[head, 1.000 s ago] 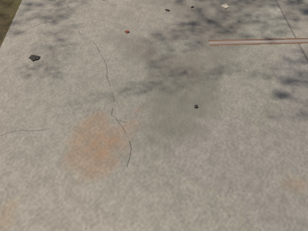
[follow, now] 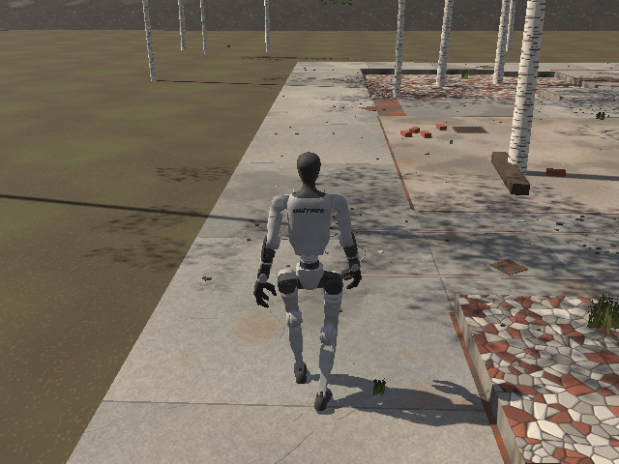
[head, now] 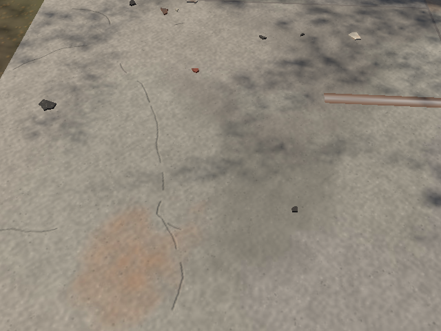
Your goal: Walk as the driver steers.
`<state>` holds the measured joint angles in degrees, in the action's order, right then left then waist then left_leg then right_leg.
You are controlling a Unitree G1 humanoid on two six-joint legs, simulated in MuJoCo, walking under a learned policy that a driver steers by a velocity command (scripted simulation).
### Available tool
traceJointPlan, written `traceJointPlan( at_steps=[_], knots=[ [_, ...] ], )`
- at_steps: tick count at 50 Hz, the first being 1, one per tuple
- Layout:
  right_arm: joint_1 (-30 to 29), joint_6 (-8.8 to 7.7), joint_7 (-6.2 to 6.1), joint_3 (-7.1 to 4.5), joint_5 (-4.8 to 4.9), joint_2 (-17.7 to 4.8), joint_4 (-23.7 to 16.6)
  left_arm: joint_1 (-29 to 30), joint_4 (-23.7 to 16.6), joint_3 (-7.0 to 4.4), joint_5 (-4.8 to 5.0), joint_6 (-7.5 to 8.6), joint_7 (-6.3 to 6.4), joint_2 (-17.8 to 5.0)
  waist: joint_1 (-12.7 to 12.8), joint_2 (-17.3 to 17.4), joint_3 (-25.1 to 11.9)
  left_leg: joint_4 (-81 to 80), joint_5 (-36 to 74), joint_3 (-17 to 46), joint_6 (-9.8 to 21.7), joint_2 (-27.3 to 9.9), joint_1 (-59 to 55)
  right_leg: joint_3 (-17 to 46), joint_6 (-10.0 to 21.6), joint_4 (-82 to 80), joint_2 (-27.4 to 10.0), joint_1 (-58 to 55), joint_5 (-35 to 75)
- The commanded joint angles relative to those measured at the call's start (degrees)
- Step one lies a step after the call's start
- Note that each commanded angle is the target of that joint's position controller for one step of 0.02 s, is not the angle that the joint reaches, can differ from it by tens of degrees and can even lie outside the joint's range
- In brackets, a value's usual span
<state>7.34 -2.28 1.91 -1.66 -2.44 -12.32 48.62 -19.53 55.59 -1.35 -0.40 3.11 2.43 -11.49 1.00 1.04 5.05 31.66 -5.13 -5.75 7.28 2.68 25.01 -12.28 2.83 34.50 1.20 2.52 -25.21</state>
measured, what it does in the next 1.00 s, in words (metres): steps on the spot: right foot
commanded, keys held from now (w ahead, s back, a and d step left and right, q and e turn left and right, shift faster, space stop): q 0.16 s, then no key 0.84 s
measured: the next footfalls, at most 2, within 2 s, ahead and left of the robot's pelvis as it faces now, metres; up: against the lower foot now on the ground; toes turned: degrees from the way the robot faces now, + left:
right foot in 0.52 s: +0.11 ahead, -0.13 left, +0.00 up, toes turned +12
left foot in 1.40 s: +0.18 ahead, +0.11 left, +0.00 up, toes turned +13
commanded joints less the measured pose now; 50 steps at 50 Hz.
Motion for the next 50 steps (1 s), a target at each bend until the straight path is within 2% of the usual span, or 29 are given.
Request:
traceJointPlan(
  at_steps=[1,2,3,4,5,7,8,11,16,19,22,24,25,26,27,28,29,30,32,34,35,36,37,38,41,50],
  knots=[
    [14.87,-0.03,-1.59,-4.86,0.84,-16.12,-0.23,-4.62,-6.17,-1.76,0.38,-0.32,-0.20,-5.00,-2.37,12.78,-19.42,-1.16,61.09,32.15,15.31,-23.38,-35.30,4.62,-2.75,47.35,3.63,24.76,-12.24],
    [14.68,0.90,-1.53,-5.35,3.67,-16.19,-1.23,-4.53,-6.18,-1.70,-0.84,-1.17,-0.56,-7.12,-4.38,6.16,-25.22,-6.47,46.54,35.80,20.06,-24.91,-34.18,14.25,-2.88,49.74,1.56,27.79,-9.83],
    [9.75,1.73,-2.08,-4.76,3.44,-12.85,-2.64,-0.36,-6.77,-1.85,-0.89,-1.57,-0.70,-7.75,-3.79,1.72,-17.11,-10.17,28.38,33.06,18.79,-22.91,-26.71,14.83,-3.14,49.07,-0.86,30.43,-6.23],
    [6.37,2.43,-2.47,-3.66,2.94,-9.29,-2.94,3.10,-7.51,-2.06,-0.98,-1.74,-0.67,-7.99,-2.37,-1.31,-8.73,-13.66,18.92,29.38,15.25,-19.39,-17.56,14.66,-3.34,43.21,-2.73,30.88,-3.33],
    [5.36,2.73,-2.67,-3.20,2.55,-7.83,-2.83,5.08,-8.51,-2.26,-1.37,-2.28,-0.58,-8.33,-1.28,-1.68,-5.84,-15.18,15.05,26.69,12.39,-16.06,-13.19,15.01,-3.71,38.06,-3.86,29.63,-1.42],
    [5.02,2.71,-2.59,-3.33,1.82,-8.12,-2.93,2.83,-7.97,-2.02,-2.02,-4.18,-0.53,-6.97,-0.13,-0.09,-6.55,-15.79,13.48,22.78,9.58,-12.10,-8.90,13.99,-4.35,33.24,-3.08,24.70,1.55],
    [5.15,2.49,-2.37,-3.60,1.61,-8.93,-3.01,2.18,-8.04,-1.89,-1.82,-4.66,-0.52,-6.31,0.11,0.30,-7.65,-15.46,14.17,22.10,8.95,-11.13,-8.80,13.81,-4.59,31.56,-2.69,23.95,2.17],
    [5.34,2.29,-2.14,-3.85,1.30,-9.86,-3.26,2.93,-8.41,-1.95,-1.24,-5.26,-0.48,-6.27,-0.41,2.04,-9.35,-16.29,8.49,21.36,7.45,-10.33,-9.67,13.67,-5.20,25.77,-2.82,24.15,3.78],
    [6.34,3.23,-2.31,-3.73,0.98,-9.85,-2.98,7.71,-9.97,-2.18,-0.93,-5.82,-0.38,-7.08,-2.76,4.95,-8.02,-19.47,-11.19,24.70,5.73,-10.24,-10.91,14.06,-5.17,17.69,-2.96,24.52,4.56],
    [6.10,3.42,-2.35,-3.53,0.60,-9.71,-2.69,7.87,-9.93,-2.00,-0.53,-5.44,-0.26,-6.83,-3.13,5.00,-7.15,-19.04,-11.79,25.69,5.82,-10.78,-11.15,13.61,-4.32,12.60,-1.97,21.65,2.54],
    [5.79,3.58,-2.38,-3.19,0.48,-9.31,-2.13,5.97,-9.37,-1.76,-0.03,-4.87,0.13,-6.47,-2.91,5.24,-6.92,-17.32,-7.68,26.77,5.79,-11.52,-11.38,12.72,-2.77,5.28,-0.52,16.67,0.73],
    [5.28,3.87,-2.69,-2.84,1.07,-8.95,-1.59,2.23,-8.05,-1.48,0.08,-4.36,0.45,-5.49,-0.97,4.43,-6.66,-14.79,-4.23,26.65,4.24,-10.93,-10.44,11.69,-1.23,-6.63,0.38,10.36,5.28],
    [5.68,3.92,-2.94,-2.54,1.55,-8.36,-1.28,0.68,-7.46,-1.34,-0.13,-3.87,0.59,-5.42,-0.16,3.30,-6.30,-13.42,-4.97,25.96,2.00,-9.73,-8.14,12.66,-0.29,-15.37,-0.28,5.63,10.60],
    [7.13,3.59,-3.01,-1.81,1.89,-6.01,-1.36,1.57,-7.92,-1.57,-1.08,-3.24,0.84,-7.86,-1.62,-2.05,-6.30,-9.87,-8.61,23.49,-1.14,-7.00,-5.20,20.32,1.06,-20.76,-6.90,2.70,10.08],
    [8.35,3.24,-2.85,-1.05,2.90,-3.33,-1.55,5.06,-9.52,-1.86,-1.62,-2.80,0.73,-11.49,-3.62,-10.27,-6.54,-4.18,-13.52,15.63,-3.94,0.07,-1.96,33.21,5.12,-24.58,-17.33,3.40,11.52],
    [5.21,3.20,-2.94,-1.70,2.02,-6.21,-1.04,8.39,-9.44,-1.19,-1.62,-2.39,0.12,-9.35,-2.85,-9.90,-3.14,-0.24,-17.31,11.60,-4.34,1.31,-7.25,32.58,8.51,-23.34,-20.45,12.86,20.33],
    [5.53,3.17,-2.74,-1.62,1.70,-5.97,-0.37,10.14,-9.52,-0.37,-1.29,-1.81,-0.18,-6.99,-3.81,-8.76,-3.71,0.46,-15.44,11.53,-4.49,0.01,-11.21,29.11,8.21,-22.09,-17.88,13.41,24.11],
    [5.57,3.11,-2.67,-1.40,1.72,-5.17,0.41,10.24,-8.78,-0.15,-1.00,-1.46,-0.22,-6.70,-3.90,-8.63,-3.81,-1.53,-12.02,11.49,-4.59,-0.16,-12.21,25.73,6.41,-20.89,-14.97,12.16,25.05],
    [5.06,2.90,-2.60,-1.15,1.36,-5.35,1.36,8.43,-7.51,-0.39,-0.64,-1.33,0.07,-8.29,-3.48,-9.12,-4.39,-6.95,-3.71,11.38,-5.15,-0.85,-13.64,21.82,3.67,-17.70,-11.24,7.86,30.91],
    [5.39,2.58,-2.99,-1.02,1.39,-6.35,2.66,6.20,-6.73,-0.63,-0.33,-1.35,-0.12,-8.87,-2.32,-6.75,-6.44,-9.95,2.82,12.89,-5.89,-3.16,-16.24,20.92,2.22,-15.57,-9.80,4.80,32.77],
    [5.35,2.45,-3.25,-1.08,1.40,-7.18,3.31,4.13,-6.20,-0.81,-0.25,-1.38,-0.36,-8.96,-0.83,-5.56,-6.60,-9.40,6.30,13.99,-6.32,-4.78,-18.17,20.80,1.56,-15.48,-8.74,5.37,31.09],
    [5.73,2.59,-3.35,-1.09,2.30,-6.80,4.57,2.63,-5.16,-0.56,0.15,-1.54,-0.45,-7.60,-0.54,-3.46,-6.38,-8.68,5.63,14.34,-6.09,-4.64,-17.51,20.00,1.09,-16.67,-7.52,5.06,29.35],
    [6.25,2.68,-3.32,-0.84,2.52,-5.66,5.37,3.64,-4.50,-0.55,0.03,-1.81,-0.27,-7.73,-1.64,-3.84,-5.33,-9.77,3.93,14.47,-6.09,-4.46,-16.21,19.41,1.00,-16.49,-7.34,4.29,27.03],
    [6.31,2.74,-3.40,-0.70,2.34,-5.49,6.16,4.56,-4.35,-0.57,-0.14,-2.06,-0.18,-7.54,-1.77,-3.27,-4.60,-10.56,3.67,14.62,-6.03,-4.58,-15.73,19.21,0.99,-16.40,-7.26,4.24,25.50],
    [5.82,2.76,-3.79,-0.62,1.99,-5.89,8.19,4.99,-3.30,-0.59,-0.29,-2.38,-0.32,-7.26,-1.32,-0.96,-3.84,-11.55,4.81,15.11,-5.69,-5.00,-16.07,18.91,1.07,-16.38,-6.95,4.45,23.44],
    [6.03,2.61,-4.18,-0.06,2.05,-5.52,12.59,4.56,1.02,-0.22,-0.30,-2.61,-0.31,-6.48,-1.19,-0.77,-3.18,-12.53,4.66,15.49,-5.20,-5.83,-16.57,18.47,0.90,-16.88,-6.25,4.26,20.69]
  ],
)
Velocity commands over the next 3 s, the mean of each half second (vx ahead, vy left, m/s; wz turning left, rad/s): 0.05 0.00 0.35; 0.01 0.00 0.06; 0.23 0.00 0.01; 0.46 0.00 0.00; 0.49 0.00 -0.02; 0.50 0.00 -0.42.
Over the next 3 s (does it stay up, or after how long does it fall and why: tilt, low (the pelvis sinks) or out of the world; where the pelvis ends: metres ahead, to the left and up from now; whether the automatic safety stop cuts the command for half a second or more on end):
stays up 0.99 0.17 -0.01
